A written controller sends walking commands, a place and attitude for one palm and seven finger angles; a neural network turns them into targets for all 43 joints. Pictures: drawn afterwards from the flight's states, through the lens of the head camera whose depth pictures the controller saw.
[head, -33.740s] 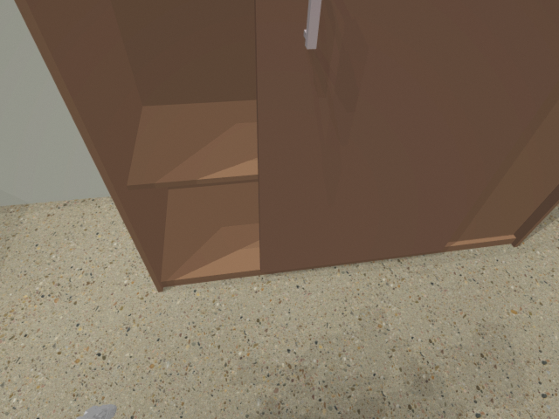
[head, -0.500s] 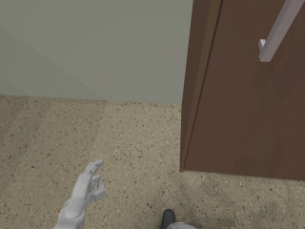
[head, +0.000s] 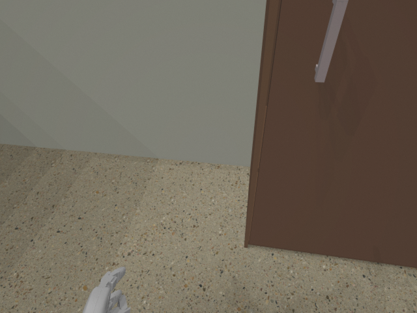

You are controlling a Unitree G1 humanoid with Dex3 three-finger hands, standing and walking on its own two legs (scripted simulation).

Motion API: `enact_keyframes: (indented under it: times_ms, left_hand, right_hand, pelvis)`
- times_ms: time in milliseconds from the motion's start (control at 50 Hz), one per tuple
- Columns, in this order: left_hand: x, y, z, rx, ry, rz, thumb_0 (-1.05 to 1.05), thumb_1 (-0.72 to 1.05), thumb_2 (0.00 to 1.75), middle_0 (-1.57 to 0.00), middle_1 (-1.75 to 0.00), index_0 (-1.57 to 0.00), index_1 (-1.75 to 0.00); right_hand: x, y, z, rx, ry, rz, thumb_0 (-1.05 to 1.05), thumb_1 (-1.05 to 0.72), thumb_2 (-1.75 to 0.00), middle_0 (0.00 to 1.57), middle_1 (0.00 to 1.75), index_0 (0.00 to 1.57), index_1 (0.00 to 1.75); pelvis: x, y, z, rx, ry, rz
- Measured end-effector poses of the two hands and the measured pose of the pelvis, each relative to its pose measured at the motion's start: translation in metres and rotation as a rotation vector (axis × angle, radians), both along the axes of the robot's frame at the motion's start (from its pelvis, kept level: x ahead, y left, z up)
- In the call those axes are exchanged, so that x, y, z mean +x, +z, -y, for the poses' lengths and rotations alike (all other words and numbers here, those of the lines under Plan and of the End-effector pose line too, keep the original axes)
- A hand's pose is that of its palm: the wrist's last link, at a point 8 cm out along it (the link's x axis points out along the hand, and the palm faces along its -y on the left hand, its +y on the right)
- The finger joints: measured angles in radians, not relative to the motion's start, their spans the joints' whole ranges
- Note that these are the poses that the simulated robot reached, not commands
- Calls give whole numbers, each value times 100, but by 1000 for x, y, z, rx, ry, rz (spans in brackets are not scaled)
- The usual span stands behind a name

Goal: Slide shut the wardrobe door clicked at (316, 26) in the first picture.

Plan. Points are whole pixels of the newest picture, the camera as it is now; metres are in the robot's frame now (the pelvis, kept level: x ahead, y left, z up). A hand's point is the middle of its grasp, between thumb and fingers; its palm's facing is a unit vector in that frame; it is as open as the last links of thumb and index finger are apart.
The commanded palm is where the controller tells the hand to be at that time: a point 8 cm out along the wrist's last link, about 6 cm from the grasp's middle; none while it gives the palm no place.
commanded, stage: stop stepping back and stand still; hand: right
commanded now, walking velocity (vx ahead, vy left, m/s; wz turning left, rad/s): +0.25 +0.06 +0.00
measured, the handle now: (327, 40) +0.59 -0.21 +0.27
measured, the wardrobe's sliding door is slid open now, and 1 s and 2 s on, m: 0.00 0.00 0.00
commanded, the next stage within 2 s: let the arm hang, fingers relaxed in 1.20 s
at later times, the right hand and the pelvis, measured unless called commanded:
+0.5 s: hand out of the picture +0.12 -0.34 +0.17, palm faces +0.53 +0.77 -0.36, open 7.4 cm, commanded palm +0.08 -0.36 +0.18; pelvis -0.06 -0.05 -0.01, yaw -1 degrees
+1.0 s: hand out of the picture +0.18 -0.34 +0.15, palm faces +0.45 +0.78 -0.43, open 7.4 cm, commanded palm +0.11 -0.37 +0.18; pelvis -0.03 -0.07 +0.00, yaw -1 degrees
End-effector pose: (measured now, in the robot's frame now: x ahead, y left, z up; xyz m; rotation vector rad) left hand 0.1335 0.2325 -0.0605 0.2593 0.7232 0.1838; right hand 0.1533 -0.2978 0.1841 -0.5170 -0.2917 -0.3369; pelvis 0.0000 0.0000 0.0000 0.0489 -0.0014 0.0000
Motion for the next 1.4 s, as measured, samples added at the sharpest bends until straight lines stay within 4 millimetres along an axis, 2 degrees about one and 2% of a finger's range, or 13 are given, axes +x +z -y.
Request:
enact_keyframes:
  times_ms: [80,180,260,340,460,620,800,920,1020,1120,1280,1340,1400]
  left_hand:
    - [-22,-7,4,22,8,-41,1,90,90,-20,-30,-20,-30]
    - [-37,-18,13,63,33,-17,2,90,90,-20,-30,-20,-30]
    - [-51,-9,35,0,30,-4,2,90,90,-20,-30,-20,-30]
    - [-56,-1,54,-43,-8,-1,2,90,90,-20,-30,-20,-30]
    - [-49,-19,58,-12,-70,-50,1,90,90,-20,-30,-20,-30]
    - [-37,-15,72,45,-31,13,2,90,90,-20,-30,-20,-30]
    - [-36,-4,109,-77,-69,-17,1,90,90,-20,-30,-20,-30]
    - [-21,-26,101,-97,-75,-56,1,90,90,-20,-30,-20,-30]
    - [-9,-24,81,-80,-38,-41,2,90,90,-20,-30,-20,-30]
    - [2,-13,62,-34,-4,-7,2,90,90,-20,-30,-20,-30]
    - [12,-7,54,-18,1,17,1,90,90,-20,-30,-20,-30]
    - [13,-16,56,-36,-55,-2,1,90,90,-20,-30,-20,-30]
    - [10,-39,55,-46,-95,-87,1,90,90,-20,-30,-20,-30]
  right_hand:
    - [-24,-2,18,31,-49,64,1,-89,-90,21,31,21,30]
    - [-20,-20,47,133,-113,137,1,-89,-90,21,31,21,30]
    - [-24,-15,48,124,-79,97,2,-89,-90,21,30,20,30]
    - [-48,1,39,54,-28,58,2,-89,-90,21,30,20,30]
    - [-76,3,57,-8,-86,82,1,-89,-90,21,31,21,30]
    - [-57,-20,93,109,-140,109,1,-89,-90,21,30,20,30]
    - [-48,15,83,-44,-44,39,2,-89,-90,21,31,20,30]
    - [-31,-3,90,-31,-131,-43,1,-89,-90,21,31,21,30]
    - [-18,-17,72,46,-106,-81,2,-89,-90,21,30,20,30]
    - [-14,-11,59,15,-46,-60,2,-89,-90,21,31,21,30]
    - [-17,-4,73,-20,-105,-60,1,-89,-90,21,31,21,30]
    - [-10,-33,78,2,-98,-172,1,-89,-90,21,30,20,30]
    - [-2,-120,82,132,-112,-517,0,-90,-90,20,30,20,30]
  pelvis:
    - [-10,-3,12,-5,29,22]
    - [-29,-19,32,11,2,56]
    - [-42,-8,34,9,-8,68]
    - [-45,3,36,32,-17,44]
    - [-59,-10,46,1,-18,26]
    - [-58,-18,77,-19,-36,45]
    - [-41,5,79,16,-25,14]
    - [-32,-3,73,-17,-18,1]
    - [-25,-3,68,-23,-17,-4]
    - [-20,-3,65,-28,-17,-9]
    - [-18,-1,65,-28,-13,-17]
    - [-20,-3,69,-25,-28,-28]
    - [-26,-9,76,-26,-43,-36]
